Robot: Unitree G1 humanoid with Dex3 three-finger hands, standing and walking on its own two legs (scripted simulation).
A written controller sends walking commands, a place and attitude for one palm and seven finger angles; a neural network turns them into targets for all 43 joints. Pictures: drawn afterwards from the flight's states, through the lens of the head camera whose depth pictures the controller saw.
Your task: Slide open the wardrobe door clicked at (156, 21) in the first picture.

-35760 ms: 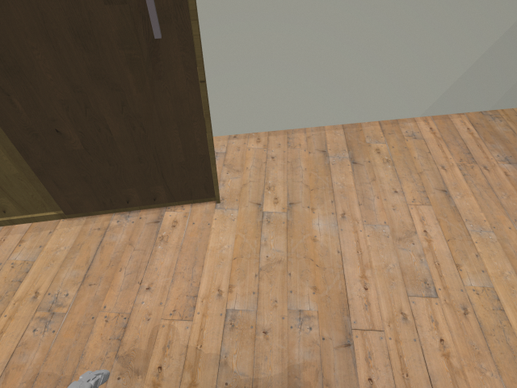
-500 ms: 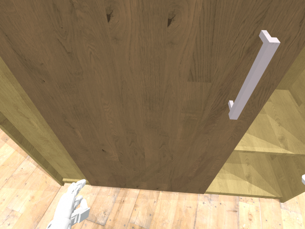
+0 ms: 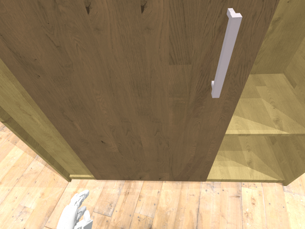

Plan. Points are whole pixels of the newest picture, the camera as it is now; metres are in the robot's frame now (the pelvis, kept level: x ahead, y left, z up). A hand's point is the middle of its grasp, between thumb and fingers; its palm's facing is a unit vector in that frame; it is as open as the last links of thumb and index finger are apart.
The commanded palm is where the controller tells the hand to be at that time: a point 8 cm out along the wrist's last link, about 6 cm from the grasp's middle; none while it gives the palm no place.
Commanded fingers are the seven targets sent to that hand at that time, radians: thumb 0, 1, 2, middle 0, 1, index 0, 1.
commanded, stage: step back with the hand held close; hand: right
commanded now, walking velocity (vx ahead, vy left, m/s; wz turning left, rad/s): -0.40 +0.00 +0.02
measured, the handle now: (222, 58) +0.48 -0.16 +0.20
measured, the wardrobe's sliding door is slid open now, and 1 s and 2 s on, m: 0.49 0.49 0.49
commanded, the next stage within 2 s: stop stepping back and stand still in 0.18 s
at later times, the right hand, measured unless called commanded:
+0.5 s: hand out of the picture +0.14 -0.28 +0.16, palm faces +0.41 +0.84 -0.36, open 7.4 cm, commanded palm +0.08 -0.30 +0.18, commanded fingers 0.00 -0.90 -0.90 0.20 0.30 0.20 0.30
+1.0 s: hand out of the picture +0.14 -0.27 +0.17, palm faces +0.34 +0.85 -0.40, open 7.4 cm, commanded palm +0.07 -0.31 +0.18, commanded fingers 0.00 -0.90 -0.90 0.20 0.30 0.20 0.30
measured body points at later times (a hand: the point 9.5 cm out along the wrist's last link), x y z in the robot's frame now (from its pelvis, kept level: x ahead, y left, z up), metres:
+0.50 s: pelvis -0.09 -0.01 +0.00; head -0.08 -0.05 +0.45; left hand +0.04 +0.26 -0.07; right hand +0.11 -0.32 +0.18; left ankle -0.15 +0.14 -0.73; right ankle -0.02 -0.07 -0.73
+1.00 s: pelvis -0.10 -0.03 +0.01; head -0.08 -0.05 +0.46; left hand +0.04 +0.21 -0.06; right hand +0.12 -0.31 +0.19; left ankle -0.15 +0.09 -0.72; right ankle -0.05 -0.08 -0.73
